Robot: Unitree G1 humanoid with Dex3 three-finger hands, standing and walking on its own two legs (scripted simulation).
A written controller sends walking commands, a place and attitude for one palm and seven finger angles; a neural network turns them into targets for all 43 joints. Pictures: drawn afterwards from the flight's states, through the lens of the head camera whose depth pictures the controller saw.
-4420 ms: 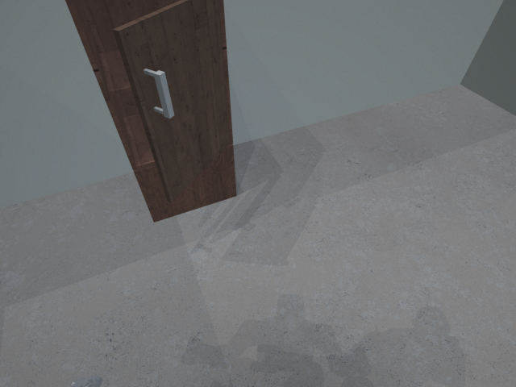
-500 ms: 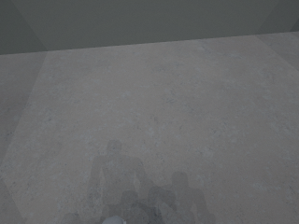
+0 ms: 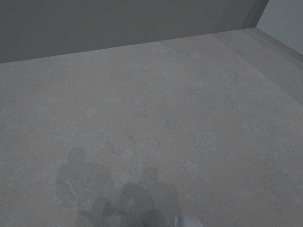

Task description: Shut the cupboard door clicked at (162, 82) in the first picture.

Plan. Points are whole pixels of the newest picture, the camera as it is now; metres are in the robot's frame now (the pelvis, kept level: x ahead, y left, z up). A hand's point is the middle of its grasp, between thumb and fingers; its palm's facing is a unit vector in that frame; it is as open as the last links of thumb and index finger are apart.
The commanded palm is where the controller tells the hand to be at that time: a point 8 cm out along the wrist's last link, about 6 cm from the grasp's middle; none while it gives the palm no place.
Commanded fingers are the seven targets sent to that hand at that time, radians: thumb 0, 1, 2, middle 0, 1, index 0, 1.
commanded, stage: walk around to get in front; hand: left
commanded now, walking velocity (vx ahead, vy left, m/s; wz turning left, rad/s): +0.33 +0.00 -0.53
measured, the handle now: out of the picture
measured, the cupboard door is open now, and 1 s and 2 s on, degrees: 37 37 37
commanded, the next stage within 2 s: walk to a spot facing it in 0.38 s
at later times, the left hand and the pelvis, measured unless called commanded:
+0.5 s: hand (129, 166) +0.35 +0.09 -0.17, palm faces -0.17 -0.96 -0.23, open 7.2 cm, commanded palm none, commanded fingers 0.00 0.90 0.90 -0.20 -0.30 -0.20 -0.30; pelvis +0.23 -0.08 -0.01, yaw -12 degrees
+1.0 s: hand (119, 151) +0.42 +0.14 -0.19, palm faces +0.06 -0.98 -0.18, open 7.4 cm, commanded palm none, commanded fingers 0.00 0.90 0.90 -0.20 -0.30 -0.20 -0.30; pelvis +0.37 -0.04 -0.01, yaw -1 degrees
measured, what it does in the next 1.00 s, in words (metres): walks ahead: right foot, then left foot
